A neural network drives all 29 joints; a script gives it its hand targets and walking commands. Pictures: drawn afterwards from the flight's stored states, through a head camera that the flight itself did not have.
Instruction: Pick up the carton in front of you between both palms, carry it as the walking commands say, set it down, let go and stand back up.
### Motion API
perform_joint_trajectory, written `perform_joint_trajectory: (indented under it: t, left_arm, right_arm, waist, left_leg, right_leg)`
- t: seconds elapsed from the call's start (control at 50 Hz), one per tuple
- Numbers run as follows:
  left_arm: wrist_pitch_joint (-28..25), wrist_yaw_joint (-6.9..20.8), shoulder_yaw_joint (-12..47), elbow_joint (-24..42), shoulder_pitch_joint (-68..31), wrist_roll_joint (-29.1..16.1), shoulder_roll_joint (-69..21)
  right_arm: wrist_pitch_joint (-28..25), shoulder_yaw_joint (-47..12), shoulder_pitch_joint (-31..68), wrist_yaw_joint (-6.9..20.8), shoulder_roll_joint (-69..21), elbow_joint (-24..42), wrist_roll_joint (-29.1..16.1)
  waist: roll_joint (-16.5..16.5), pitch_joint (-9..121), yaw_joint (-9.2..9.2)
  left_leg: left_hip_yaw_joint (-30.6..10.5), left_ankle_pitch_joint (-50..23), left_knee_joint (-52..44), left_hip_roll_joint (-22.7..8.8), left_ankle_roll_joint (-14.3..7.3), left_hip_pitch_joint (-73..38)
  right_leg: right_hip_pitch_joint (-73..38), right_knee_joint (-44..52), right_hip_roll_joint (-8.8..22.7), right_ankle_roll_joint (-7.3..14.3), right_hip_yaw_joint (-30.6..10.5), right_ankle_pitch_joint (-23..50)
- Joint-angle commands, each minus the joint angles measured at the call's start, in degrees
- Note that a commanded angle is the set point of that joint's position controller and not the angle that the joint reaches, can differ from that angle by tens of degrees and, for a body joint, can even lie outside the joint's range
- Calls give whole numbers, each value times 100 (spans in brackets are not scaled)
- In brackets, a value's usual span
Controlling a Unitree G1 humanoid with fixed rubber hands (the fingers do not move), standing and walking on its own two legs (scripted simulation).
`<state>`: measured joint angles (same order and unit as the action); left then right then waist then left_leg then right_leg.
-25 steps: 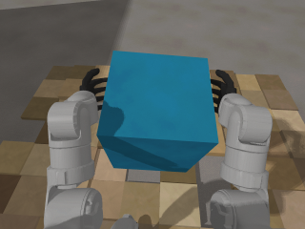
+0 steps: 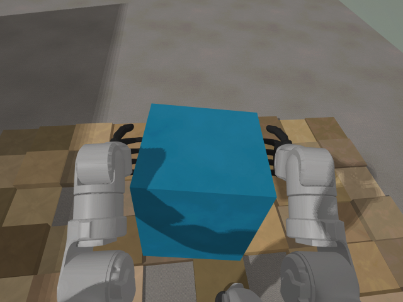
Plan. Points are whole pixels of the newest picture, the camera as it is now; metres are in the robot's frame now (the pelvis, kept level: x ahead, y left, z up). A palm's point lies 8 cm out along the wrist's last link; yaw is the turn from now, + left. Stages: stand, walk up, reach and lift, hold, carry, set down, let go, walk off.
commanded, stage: carry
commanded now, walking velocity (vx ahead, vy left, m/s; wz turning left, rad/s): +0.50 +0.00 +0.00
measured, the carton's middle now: (198, 186) +0.36 -0.01 +0.03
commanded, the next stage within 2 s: none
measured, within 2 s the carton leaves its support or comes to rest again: neither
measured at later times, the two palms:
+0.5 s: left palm (104, 58) +0.66 +0.21 +0.14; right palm (225, 51) +0.68 -0.09 +0.15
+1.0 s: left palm (124, 25) +0.92 +0.20 +0.11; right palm (215, 23) +0.95 -0.10 +0.11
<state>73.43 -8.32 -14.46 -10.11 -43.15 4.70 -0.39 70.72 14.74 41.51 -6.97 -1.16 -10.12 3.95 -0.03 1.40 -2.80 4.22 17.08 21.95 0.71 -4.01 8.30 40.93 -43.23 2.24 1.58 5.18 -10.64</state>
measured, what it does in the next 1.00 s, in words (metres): walks ahead: right foot, then left foot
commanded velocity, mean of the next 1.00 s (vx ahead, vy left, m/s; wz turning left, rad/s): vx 0.50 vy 0.00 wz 0.00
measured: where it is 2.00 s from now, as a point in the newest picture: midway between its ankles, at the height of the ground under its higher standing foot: (177, 137)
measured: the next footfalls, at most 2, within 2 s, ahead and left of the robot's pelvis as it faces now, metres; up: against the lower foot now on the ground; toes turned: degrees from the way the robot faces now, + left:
right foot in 0.06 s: +0.22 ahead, -0.11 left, +0.03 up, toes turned -5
left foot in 0.46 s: +0.44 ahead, +0.13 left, +0.01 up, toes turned +5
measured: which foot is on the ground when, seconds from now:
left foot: down 0.00-0.06, up 0.08-0.44, down 0.46-0.82, up 0.84-1.00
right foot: up 0.00-0.04, down 0.06-0.48, up 0.50-0.80, down 0.82-1.00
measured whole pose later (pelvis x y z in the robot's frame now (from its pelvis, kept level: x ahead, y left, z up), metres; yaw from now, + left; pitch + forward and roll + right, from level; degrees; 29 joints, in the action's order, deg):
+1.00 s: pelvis +0.59 +0.01 -0.01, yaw +3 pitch +4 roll +2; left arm 68.7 -7.9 -10.8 -9.0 -35.7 2.4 -0.3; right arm 69.3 12.3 36.8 -7.3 -1.4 -8.1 4.4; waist 0.5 3.8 4.2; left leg 2.9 27.2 55.2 0.2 -0.4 29.8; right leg 15.5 -27.7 0.6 3.2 4.6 -16.2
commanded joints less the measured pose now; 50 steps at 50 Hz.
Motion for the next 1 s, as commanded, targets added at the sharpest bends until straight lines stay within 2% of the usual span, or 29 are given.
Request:
perform_joint_trajectory:
  t: [0.0,0.02,0.04,0.06,0.08,0.1,0.12,0.16,0.18,0.22,0.3,0.42,0.44,0.46,0.48,0.5,0.54,0.56,0.66,0.68,0.76,0.8,0.82,0.84,0.86,0.88,0.9,0.94,0.98]
  left_arm:
    - [-403,1078,3586,760,-4030,-2328,-6638]
    - [-424,1091,3658,771,-3871,-2322,-6592]
    - [-448,1123,3697,747,-3699,-2285,-6562]
    - [-510,1150,3692,691,-3417,-2202,-6420]
    - [-617,1165,3716,709,-3234,-2154,-6363]
    - [-652,1188,3764,843,-3099,-2221,-6344]
    - [-689,1224,3918,1210,-3360,-2358,-6427]
    - [-732,1283,4257,1866,-3946,-2645,-6624]
    - [-738,1308,4369,2064,-4100,-2793,-6633]
    - [-716,1359,4517,2255,-4052,-2940,-6502]
    - [-573,1494,4519,1960,-3662,-2990,-6181]
    - [-479,1634,4174,757,-3531,-2804,-6033]
    - [-476,1640,4071,514,-3565,-2754,-6041]
    - [-445,1646,3952,325,-3694,-2730,-6089]
    - [-390,1660,3832,196,-3807,-2792,-6266]
    - [-395,1670,3773,43,-3807,-2800,-6329]
    - [-473,1643,3582,-188,-3856,-2770,-6591]
    - [-517,1601,3495,-189,-3798,-2731,-6667]
    - [-650,1233,3394,476,-3771,-2465,-6593]
    - [-654,1171,3424,775,-3896,-2422,-6551]
    - [-647,1106,3618,1235,-3729,-2346,-6245]
    - [-614,1250,3653,988,-3311,-2340,-6173]
    - [-631,1351,3722,848,-3101,-2373,-6188]
    - [-675,1435,3831,855,-3122,-2440,-6137]
    - [-653,1500,3871,707,-3171,-2547,-6283]
    - [-625,1531,3853,722,-3316,-2538,-6172]
    - [-627,1576,3930,892,-3665,-2636,-6235]
    - [-628,1657,3991,980,-4141,-2919,-6377]
    - [-635,1697,4033,1084,-4308,-3082,-6412]
  right_arm:
    - [-136,-3616,4475,1408,-6636,1070,-2769]
    - [-148,-3661,4188,1396,-6548,1036,-2703]
    - [-169,-3723,3971,1389,-6466,978,-2647]
    - [-181,-3786,3921,1400,-6472,971,-2644]
    - [-185,-3836,3896,1430,-6461,1051,-2619]
    - [-207,-3937,3834,1437,-6456,1060,-2598]
    - [-260,-4029,3977,1419,-6469,1173,-2627]
    - [-319,-4081,3958,1350,-6432,1420,-2588]
    - [-329,-4083,3826,1301,-6385,1495,-2523]
    - [-341,-4107,3549,1198,-6216,1564,-2382]
    - [-271,-4024,2996,1066,-5771,1395,-2033]
    - [-90,-3578,2927,1278,-5495,447,-1793]
    - [-76,-3453,2891,1321,-5461,230,-1799]
    - [-92,-3323,2984,1339,-5395,-16,-1777]
    - [-142,-3128,2919,1329,-5210,-206,-1693]
    - [-158,-3034,2820,1337,-5318,-308,-1747]
    - [-218,-3105,3246,1368,-5727,-122,-1967]
    - [-258,-3228,3543,1382,-5941,85,-2144]
    - [-354,-3709,4445,1430,-6521,1028,-2883]
    - [-385,-3829,4555,1429,-6529,1159,-2959]
    - [-355,-4106,4240,1397,-6491,1365,-2993]
    - [-342,-4127,3751,1345,-6340,1179,-2757]
    - [-353,-4091,3736,1319,-6170,1158,-2636]
    - [-329,-4077,3663,1318,-6160,1218,-2532]
    - [-300,-3978,3781,1302,-6033,1031,-2402]
    - [-273,-3946,3595,1293,-6123,759,-2354]
    - [-284,-3848,3417,1267,-6083,670,-2275]
    - [-298,-3703,3394,1185,-6015,598,-2104]
    - [-327,-3685,3491,1100,-6021,633,-2050]
  waist:
    - [-980,2646,-35]
    - [-963,2880,26]
    - [-935,3153,249]
    - [-390,3741,565]
    - [1230,4255,798]
    - [1542,4279,803]
    - [916,3944,820]
    - [390,3335,692]
    - [373,3226,644]
    - [539,3115,675]
    - [887,3071,770]
    - [428,2175,679]
    - [85,2298,520]
    - [-617,2529,292]
    - [-1932,3087,7]
    - [-1743,2885,-83]
    - [-750,2633,-118]
    - [-518,2594,-67]
    - [-959,2603,61]
    - [-1421,2708,231]
    - [-760,2605,524]
    - [102,3028,873]
    - [299,3266,983]
    - [1710,3123,917]
    - [1322,2358,829]
    - [808,2337,560]
    - [479,2419,544]
    - [595,2249,453]
    - [799,2207,536]
  left_leg:
    - [-192,-5989,599,-957,-227,-1896]
    - [2,-6269,1160,-875,-123,-1804]
    - [126,-5905,1869,-821,48,-1160]
    - [-44,-4486,2940,-583,315,641]
    - [-205,-1087,4646,89,620,2590]
    - [-582,1010,5560,270,500,3235]
    - [-812,884,5520,-10,298,3469]
    - [-813,598,4545,-334,175,3598]
    - [-803,475,4022,-415,228,3388]
    - [-541,465,3018,-317,368,3010]
    - [-291,-1091,1835,-245,444,2641]
    - [48,-3092,-352,-171,236,1148]
    - [388,-2454,-76,-105,249,51]
    - [-180,-3125,519,-780,-41,-1262]
    - [-2087,-3271,813,-1949,-814,-2842]
    - [-2873,-2169,417,-2093,-1007,-2759]
    - [-2621,-2232,331,-1970,-839,-2413]
    - [-2425,-2021,273,-1871,-760,-2221]
    - [-1348,-201,-419,-1272,-497,-1477]
    - [-1324,295,-427,-1375,-528,-1109]
    - [-768,-447,-282,-1317,-375,-391]
    - [-36,-1855,1671,-863,-168,28]
    - [19,-1383,2594,-499,12,1384]
    - [92,645,3929,318,286,2948]
    - [-305,1480,4462,268,330,2978]
    - [-392,1453,4357,102,295,3213]
    - [-451,1366,4162,-195,285,3414]
    - [-341,1147,3455,-273,342,3379]
    - [-122,737,2790,-179,420,3150]
  right_leg:
    - [-1004,996,-603,167,664,566]
    - [-1701,1471,-705,257,807,942]
    - [-3041,2028,-570,396,671,1528]
    - [-5172,1489,419,964,-683,1998]
    - [-6676,1400,1541,1810,-2720,3299]
    - [-6672,1745,1775,1939,-3252,3121]
    - [-6410,1658,1696,1725,-2808,3305]
    - [-5719,1787,1574,1285,-2317,2628]
    - [-5355,1939,1435,1143,-2131,2153]
    - [-4988,2036,1301,1105,-1710,2234]
    - [-4796,1803,1030,1043,-1002,2657]
    - [-3490,877,712,633,-527,861]
    - [-2807,353,474,427,-309,451]
    - [-1752,-675,171,100,-22,-215]
    - [-112,-1952,-248,-191,52,-1950]
    - [707,-2696,-328,-194,-209,-2441]
    - [1044,-2729,-65,-143,-390,-1970]
    - [1040,-2555,19,-114,-460,-1703]
    - [-28,-794,-229,-228,107,-1588]
    - [-667,-303,-6,-240,4,-1251]
    - [-2776,733,-76,-216,577,-520]
    - [-4673,1701,-300,-163,1047,-543]
    - [-5923,1550,122,8,32,-1158]
    - [-6276,2141,1332,570,-2625,-1071]
    - [-5267,2365,1329,801,-3191,1004]
    - [-5324,2201,1586,1050,-3282,2046]
    - [-5165,2228,1878,1334,-3201,1396]
    - [-4782,2423,1618,1120,-2684,1180]
    - [-4690,2415,1409,957,-2049,2055]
